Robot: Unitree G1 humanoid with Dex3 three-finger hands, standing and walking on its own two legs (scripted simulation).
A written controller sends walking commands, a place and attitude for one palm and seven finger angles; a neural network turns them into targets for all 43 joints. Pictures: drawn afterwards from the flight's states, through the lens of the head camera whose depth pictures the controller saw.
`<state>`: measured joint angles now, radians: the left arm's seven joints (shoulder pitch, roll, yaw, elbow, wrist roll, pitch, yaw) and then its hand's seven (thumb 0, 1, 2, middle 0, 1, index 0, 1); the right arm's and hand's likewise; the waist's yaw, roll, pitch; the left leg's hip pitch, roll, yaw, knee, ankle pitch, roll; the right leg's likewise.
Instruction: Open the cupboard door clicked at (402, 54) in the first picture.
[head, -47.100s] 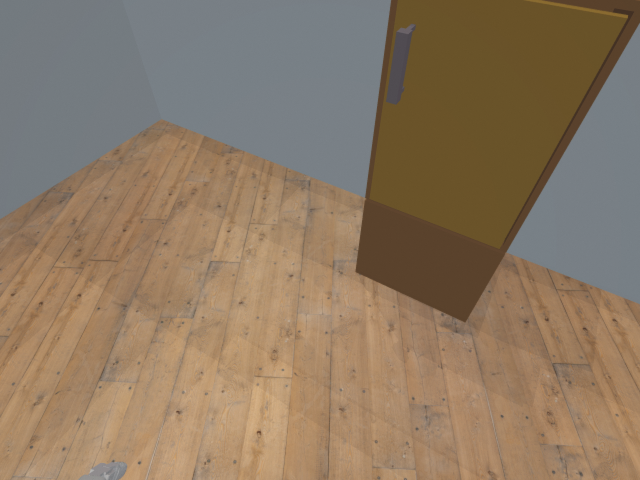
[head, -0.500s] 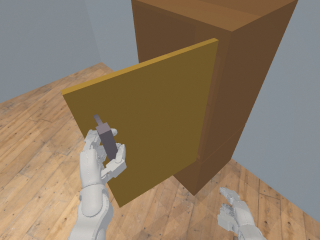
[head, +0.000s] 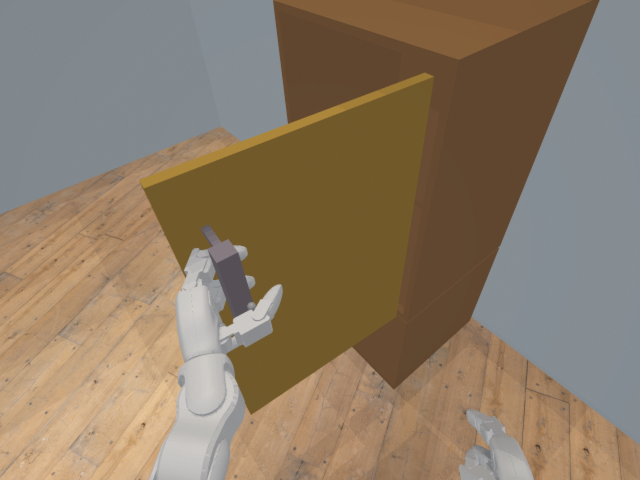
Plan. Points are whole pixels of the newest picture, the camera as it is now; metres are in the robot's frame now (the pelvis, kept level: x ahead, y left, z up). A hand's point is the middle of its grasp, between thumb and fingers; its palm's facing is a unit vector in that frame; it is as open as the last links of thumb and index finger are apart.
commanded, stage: open thumb and fingers to let go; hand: left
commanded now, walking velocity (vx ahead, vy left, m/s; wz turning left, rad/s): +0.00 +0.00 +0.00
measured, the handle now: (229, 281) +0.33 +0.15 +0.10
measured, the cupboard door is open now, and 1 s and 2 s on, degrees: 86 87 86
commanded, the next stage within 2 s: slide the hand sideways off the handle in 0.50 s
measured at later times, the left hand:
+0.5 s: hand (253, 304) +0.28 +0.11 +0.11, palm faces +0.33 -0.95 -0.01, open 14.9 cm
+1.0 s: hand (244, 328) +0.26 +0.11 +0.11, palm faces -0.10 -0.99 -0.02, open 16.1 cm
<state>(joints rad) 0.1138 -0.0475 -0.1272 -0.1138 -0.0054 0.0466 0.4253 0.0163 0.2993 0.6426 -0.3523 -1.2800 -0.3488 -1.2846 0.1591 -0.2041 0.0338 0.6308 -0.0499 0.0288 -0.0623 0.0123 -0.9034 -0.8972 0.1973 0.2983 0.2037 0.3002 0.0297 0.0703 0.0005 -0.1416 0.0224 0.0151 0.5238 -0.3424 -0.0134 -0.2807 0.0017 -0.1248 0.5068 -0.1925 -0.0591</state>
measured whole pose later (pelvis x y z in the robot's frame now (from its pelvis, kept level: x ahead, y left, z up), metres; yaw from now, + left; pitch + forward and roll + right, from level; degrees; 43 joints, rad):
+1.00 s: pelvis -0.01 +0.03 -0.01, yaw +0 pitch -1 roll +1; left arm 0.08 0.09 -0.12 -0.11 -0.11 0.04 -0.03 -0.01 -0.51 0.30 -0.23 -0.34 -0.19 -0.38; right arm 0.21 -0.21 0.08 0.57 0.00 -0.10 -0.02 0.01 -0.90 -0.90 0.20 0.30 0.21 0.30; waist 0.04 0.04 -0.02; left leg -0.22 -0.03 0.04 0.60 -0.36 0.02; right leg -0.37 -0.05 -0.09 0.60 -0.20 -0.02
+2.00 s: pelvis +0.00 +0.03 -0.02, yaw +1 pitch +1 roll -1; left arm 0.47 0.23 0.11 -0.33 -0.25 -0.10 -0.26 -0.01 -0.50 0.30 -0.16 -0.30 -0.15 -0.30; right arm 0.24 -0.24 0.07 0.56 0.02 -0.31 -0.04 0.01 -0.90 -0.90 0.20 0.30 0.21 0.30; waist 0.06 0.05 -0.04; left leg -0.29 0.00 0.01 0.71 -0.44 0.02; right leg -0.42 -0.03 -0.12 0.66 -0.26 -0.02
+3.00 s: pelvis +0.03 +0.03 +0.01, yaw -1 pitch -4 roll -1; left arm 0.48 0.33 0.29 -0.38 -0.03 -0.11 0.10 0.00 0.42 0.69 -0.20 -0.30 -0.19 -0.30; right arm 0.19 -0.22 0.02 0.65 -0.02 -0.15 -0.05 0.01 -0.90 -0.90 0.20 0.30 0.21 0.30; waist 0.07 0.07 0.04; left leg 0.00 0.01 0.05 0.40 -0.34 0.03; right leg -0.15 0.00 -0.09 0.39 -0.17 -0.01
